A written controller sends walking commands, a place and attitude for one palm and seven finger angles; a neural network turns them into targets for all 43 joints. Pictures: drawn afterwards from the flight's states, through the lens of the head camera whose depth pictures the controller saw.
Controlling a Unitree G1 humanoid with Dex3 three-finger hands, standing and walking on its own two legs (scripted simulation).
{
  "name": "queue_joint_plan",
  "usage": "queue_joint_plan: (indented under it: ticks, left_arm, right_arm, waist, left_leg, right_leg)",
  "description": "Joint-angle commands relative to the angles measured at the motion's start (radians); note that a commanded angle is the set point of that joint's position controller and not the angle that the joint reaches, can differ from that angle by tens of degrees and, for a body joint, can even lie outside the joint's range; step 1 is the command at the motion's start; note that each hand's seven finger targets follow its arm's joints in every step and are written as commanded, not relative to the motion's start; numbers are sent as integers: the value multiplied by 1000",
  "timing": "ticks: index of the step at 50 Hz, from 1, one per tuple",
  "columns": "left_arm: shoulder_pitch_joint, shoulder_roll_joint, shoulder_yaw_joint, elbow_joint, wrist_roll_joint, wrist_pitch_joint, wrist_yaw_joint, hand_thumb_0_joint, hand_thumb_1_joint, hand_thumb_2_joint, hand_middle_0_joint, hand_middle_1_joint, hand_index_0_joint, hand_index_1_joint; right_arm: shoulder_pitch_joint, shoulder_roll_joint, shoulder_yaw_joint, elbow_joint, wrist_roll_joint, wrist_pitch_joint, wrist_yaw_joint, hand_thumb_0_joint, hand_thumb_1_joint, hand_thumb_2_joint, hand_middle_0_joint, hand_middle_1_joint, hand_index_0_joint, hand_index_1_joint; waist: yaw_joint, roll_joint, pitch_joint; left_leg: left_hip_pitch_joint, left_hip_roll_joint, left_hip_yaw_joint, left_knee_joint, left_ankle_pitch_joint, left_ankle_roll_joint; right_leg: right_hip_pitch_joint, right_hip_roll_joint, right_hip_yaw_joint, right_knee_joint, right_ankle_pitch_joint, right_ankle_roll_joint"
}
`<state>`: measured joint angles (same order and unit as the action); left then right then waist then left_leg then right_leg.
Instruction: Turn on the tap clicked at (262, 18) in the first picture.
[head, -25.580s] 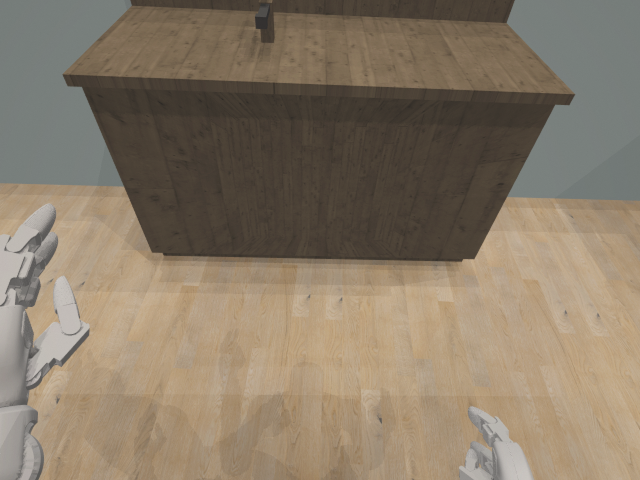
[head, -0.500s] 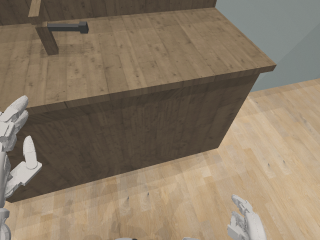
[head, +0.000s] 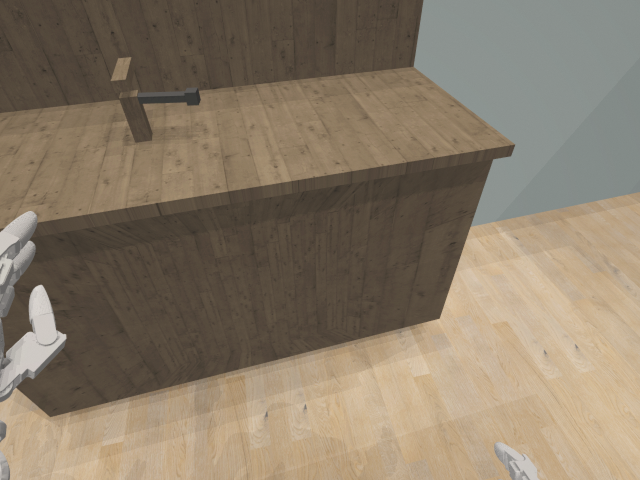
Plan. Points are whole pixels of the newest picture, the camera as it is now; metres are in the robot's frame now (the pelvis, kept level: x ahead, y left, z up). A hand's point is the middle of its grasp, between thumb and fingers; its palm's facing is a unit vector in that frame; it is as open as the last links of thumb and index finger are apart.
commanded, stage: stop stepping back and stand still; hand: left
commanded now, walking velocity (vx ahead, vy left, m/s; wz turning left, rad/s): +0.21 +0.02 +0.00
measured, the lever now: (192, 96) +0.84 +0.29 +0.14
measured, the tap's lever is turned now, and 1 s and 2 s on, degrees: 78 78 78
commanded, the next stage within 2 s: stand and check the lever's angle in 0.70 s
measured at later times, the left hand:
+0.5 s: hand (40, 373) +0.17 +0.24 +0.17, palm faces +0.44 -0.79 -0.42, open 7.4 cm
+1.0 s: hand (101, 349) +0.21 +0.21 +0.16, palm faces +0.35 -0.85 -0.39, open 7.4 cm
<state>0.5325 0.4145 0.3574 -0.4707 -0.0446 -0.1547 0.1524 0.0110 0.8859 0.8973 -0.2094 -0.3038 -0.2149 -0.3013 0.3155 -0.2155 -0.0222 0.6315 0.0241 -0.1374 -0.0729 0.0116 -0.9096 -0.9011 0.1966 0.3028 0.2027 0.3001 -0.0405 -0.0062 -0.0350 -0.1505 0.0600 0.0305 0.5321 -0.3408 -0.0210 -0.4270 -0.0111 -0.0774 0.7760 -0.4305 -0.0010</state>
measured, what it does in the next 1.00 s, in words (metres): steps on the spot: left foot, then right foot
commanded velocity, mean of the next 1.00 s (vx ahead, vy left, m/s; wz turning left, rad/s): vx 0.06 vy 0.02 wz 0.00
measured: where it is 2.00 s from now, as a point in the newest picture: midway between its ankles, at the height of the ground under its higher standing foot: outside the picture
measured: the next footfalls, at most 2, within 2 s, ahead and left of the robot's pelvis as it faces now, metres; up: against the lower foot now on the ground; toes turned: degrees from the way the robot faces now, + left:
left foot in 0.30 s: +0.05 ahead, +0.12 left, +0.00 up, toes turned +2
right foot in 0.52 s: +0.03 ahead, -0.12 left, +0.00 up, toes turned -1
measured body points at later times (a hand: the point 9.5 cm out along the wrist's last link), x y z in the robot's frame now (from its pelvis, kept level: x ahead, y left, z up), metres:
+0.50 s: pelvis -0.04 -0.02 +0.01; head -0.06 -0.02 +0.46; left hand +0.14 +0.28 +0.20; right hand +0.11 -0.24 -0.08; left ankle -0.01 +0.12 -0.73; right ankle -0.02 -0.12 -0.72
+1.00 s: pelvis +0.00 -0.02 +0.01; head +0.02 -0.02 +0.46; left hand +0.18 +0.26 +0.18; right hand +0.18 -0.25 -0.08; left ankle +0.01 +0.12 -0.73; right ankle -0.01 -0.12 -0.73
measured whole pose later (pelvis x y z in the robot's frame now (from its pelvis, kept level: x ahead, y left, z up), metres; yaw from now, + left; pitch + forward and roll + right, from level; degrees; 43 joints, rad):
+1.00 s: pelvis +0.00 -0.02 +0.01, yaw +1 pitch -1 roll -1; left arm 0.52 0.34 0.31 -0.49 -0.06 -0.14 0.13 0.01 0.89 0.90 -0.20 -0.30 -0.21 -0.30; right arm 0.18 -0.20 0.00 0.61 0.02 -0.10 -0.05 0.01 -0.91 -0.90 0.20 0.30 0.21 0.30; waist -0.01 0.02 0.06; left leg -0.24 0.05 0.00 0.52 -0.26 -0.02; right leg -0.19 0.02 -0.05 0.50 -0.29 -0.03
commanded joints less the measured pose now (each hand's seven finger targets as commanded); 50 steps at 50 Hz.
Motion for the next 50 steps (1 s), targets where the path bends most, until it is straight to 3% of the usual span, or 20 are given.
queue_joint_plan:
  ticks: [1,2,4,6,12,13,15,16,18,22,24,25,26,28,33,34,36,40,44,50]
  left_arm:
    - [-141,98,57,-19,12,-28,-2,0,900,900,-200,-300,-200,-300]
    - [-195,84,28,-30,-4,-27,-24,0,900,900,-200,-300,-200,-300]
    - [-315,145,63,-139,4,-50,-44,0,900,900,-200,-300,-200,-300]
    - [-291,162,62,-250,8,-58,-39,0,900,900,-200,-300,-200,-300]
    - [-143,156,85,-358,4,-48,25,0,900,900,-200,-300,-200,-300]
    - [-144,138,82,-335,4,-46,30,0,900,900,-200,-300,-200,-300]
    - [-241,121,81,-328,18,-52,45,0,900,900,-200,-300,-200,-300]
    - [-291,160,110,-294,33,-57,47,0,900,900,-200,-300,-200,-300]
    - [-182,113,104,-100,19,-35,26,0,900,900,-200,-300,-200,-300]
    - [-37,46,40,-50,-7,-15,1,0,900,900,-200,-300,-200,-300]
    - [-80,50,25,-122,3,-22,-5,0,900,900,-200,-300,-200,-300]
    - [-102,62,20,-158,12,-31,-9,0,900,900,-200,-300,-200,-300]
    - [-140,95,18,-201,18,-28,-13,0,900,900,-200,-300,-200,-300]
    - [-307,156,52,-348,6,-63,-3,0,900,900,-200,-300,-200,-300]
    - [-166,162,112,-370,3,-60,37,0,900,900,-200,-300,-200,-300]
    - [-146,146,111,-351,-2,-61,43,0,900,900,-200,-300,-200,-300]
    - [-123,108,94,-320,-2,-67,46,0,900,900,-200,-300,-200,-300]
    - [-90,117,126,-175,7,-57,24,0,900,900,-200,-300,-200,-300]
    - [-40,78,66,-169,-14,-50,-1,0,900,900,-200,-300,-200,-300]
    - [-86,132,104,-306,-11,-67,15,0,900,900,-200,-300,-200,-300]
  right_arm:
    - [-200,-102,-35,-144,1,-27,-3,0,-900,-900,200,300,200,300]
    - [-225,-126,-42,-157,-1,-27,-1,0,-900,-900,200,300,200,300]
    - [-198,-90,-26,-106,-21,-30,15,0,-900,-900,200,300,200,300]
    - [-173,-101,-30,-102,-18,-17,18,0,-900,-900,200,300,200,300]
    - [-195,-67,12,-133,-30,-33,-9,0,-900,-900,200,300,200,300]
    - [-198,-86,12,-142,-34,-30,-10,0,-900,-900,200,300,200,300]
    - [-206,-114,6,-159,-26,-40,-11,0,-900,-900,200,300,200,300]
    - [-204,-87,-2,-168,-26,-48,-11,0,-900,-900,200,300,200,300]
    - [-158,-91,-18,-124,-12,-36,10,0,-900,-900,200,300,200,300]
    - [-198,-97,-4,-177,6,-9,9,0,-900,-900,200,300,200,300]
    - [-209,-110,-7,-189,-5,-3,10,0,-900,-900,200,300,200,300]
    - [-205,-102,-13,-186,-9,-1,12,0,-900,-900,200,300,200,300]
    - [-206,-92,-17,-185,-7,0,20,0,-900,-900,200,300,200,300]
    - [-211,-96,-14,-167,-10,-35,22,0,-900,-900,200,300,200,300]
    - [-218,-88,-9,-141,-16,-19,1,0,-900,-900,200,300,200,300]
    - [-222,-97,-11,-141,-18,-18,-4,0,-900,-900,200,300,200,300]
    - [-234,-125,-20,-166,-13,-18,-11,0,-900,-900,200,300,200,300]
    - [-211,-104,-19,-150,-1,-28,-2,0,-900,-900,200,300,200,300]
    - [-207,-103,-31,-167,1,-20,20,0,-900,-900,200,300,200,300]
    - [-239,-108,-21,-180,-14,-8,5,0,-900,-900,200,300,200,300]
  waist:
    - [60,-403,83]
    - [43,-425,86]
    - [0,-188,38]
    - [1,-100,15]
    - [22,-84,-59]
    - [14,38,-32]
    - [7,467,78]
    - [25,352,88]
    - [28,122,27]
    - [35,207,83]
    - [49,134,54]
    - [53,-54,40]
    - [41,-294,38]
    - [29,-134,-36]
    - [26,13,-38]
    - [31,96,-31]
    - [44,333,11]
    - [47,160,-12]
    - [24,-182,-30]
    - [43,47,-92]
  left_leg:
    - [-519,-65,48,487,-255,78]
    - [-523,-76,-67,704,-158,60]
    - [-411,-24,-88,741,-42,48]
    - [-270,-21,-8,621,-6,38]
    - [75,-49,75,28,-122,81]
    - [65,-31,14,-98,-199,95]
    - [-129,297,-456,-480,-604,217]
    - [-230,326,-465,-455,-452,255]
    - [-133,231,-291,-325,-266,218]
    - [-261,156,-166,-320,-297,149]
    - [-330,104,-97,-149,-307,113]
    - [-400,25,-12,111,-213,87]
    - [-478,-53,11,379,-146,55]
    - [-426,-7,-62,532,-52,32]
    - [5,-13,-2,28,87,44]
    - [32,-6,-41,-71,87,49]
    - [-2,191,-350,-275,-4,126]
    - [-79,103,-170,-140,203,103]
    - [-154,-14,-32,72,171,32]
    - [26,35,-68,-79,432,53]
  right_leg:
    - [345,-211,458,-519,-214,-54]
    - [214,-327,691,-659,-308,-87]
    - [76,-297,617,-624,-441,-124]
    - [-42,-267,455,-635,-442,-121]
    - [-42,-217,243,-507,-317,-101]
    - [-48,-152,200,-366,-300,-82]
    - [-140,71,13,321,-111,2]
    - [-129,21,126,442,-42,-3]
    - [-122,-5,98,368,10,6]
    - [150,15,-16,-109,-3,0]
    - [336,37,-26,-338,30,-17]
    - [389,-51,134,-443,26,-66]
    - [350,-281,517,-596,-29,-142]
    - [339,-349,482,-549,270,-201]
    - [119,-205,200,-392,114,-119]
    - [114,-146,167,-324,82,-90]
    - [46,0,56,-132,20,-8]
    - [240,8,56,-340,183,6]
    - [317,-179,290,-451,451,-71]
    - [305,-80,158,-350,538,-21]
